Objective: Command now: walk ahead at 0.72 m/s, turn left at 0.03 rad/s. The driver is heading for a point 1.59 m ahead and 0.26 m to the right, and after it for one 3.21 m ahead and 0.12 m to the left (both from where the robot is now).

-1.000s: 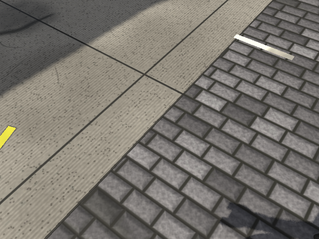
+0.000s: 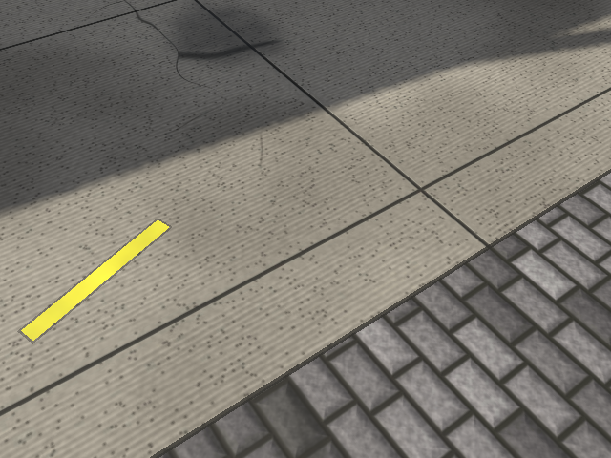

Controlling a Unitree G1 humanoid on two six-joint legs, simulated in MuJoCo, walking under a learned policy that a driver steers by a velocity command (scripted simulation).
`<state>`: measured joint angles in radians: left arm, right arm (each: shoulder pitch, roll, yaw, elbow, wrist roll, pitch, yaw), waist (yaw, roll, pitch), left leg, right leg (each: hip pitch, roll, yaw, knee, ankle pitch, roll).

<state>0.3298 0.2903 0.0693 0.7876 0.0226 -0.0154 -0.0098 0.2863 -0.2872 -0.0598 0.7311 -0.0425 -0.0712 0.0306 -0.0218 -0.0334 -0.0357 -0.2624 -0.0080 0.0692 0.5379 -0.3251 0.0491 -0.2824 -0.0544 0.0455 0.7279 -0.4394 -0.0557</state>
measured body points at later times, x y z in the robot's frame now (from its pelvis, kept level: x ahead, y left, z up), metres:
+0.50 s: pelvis +0.33 -0.04 -0.01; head +0.36 -0.05 +0.44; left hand +0.47 +0.22 -0.12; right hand +0.34 -0.31 -0.15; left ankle +0.14 +0.09 -0.61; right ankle +0.39 -0.11 -0.73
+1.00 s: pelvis +0.81 -0.02 +0.00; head +0.84 -0.02 +0.45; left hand +0.85 +0.25 -0.14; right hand +0.90 -0.29 -0.13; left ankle +0.86 +0.05 -0.73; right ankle +0.64 -0.14 -0.60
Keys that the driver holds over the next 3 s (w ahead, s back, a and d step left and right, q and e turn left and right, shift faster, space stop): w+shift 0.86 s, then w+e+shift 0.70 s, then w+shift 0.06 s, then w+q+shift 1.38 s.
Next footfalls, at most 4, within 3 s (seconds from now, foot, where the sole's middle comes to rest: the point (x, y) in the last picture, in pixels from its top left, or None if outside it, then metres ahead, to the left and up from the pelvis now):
0.38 right None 0.43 -0.12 -0.77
0.86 left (282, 308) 0.90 0.05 -0.77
1.34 right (342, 194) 1.32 -0.13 -0.77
1.76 left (358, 105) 1.78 -0.22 -0.77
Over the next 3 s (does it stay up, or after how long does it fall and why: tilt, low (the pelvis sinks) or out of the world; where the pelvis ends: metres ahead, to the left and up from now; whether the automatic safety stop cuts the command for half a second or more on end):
stays up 2.63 -0.45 -0.01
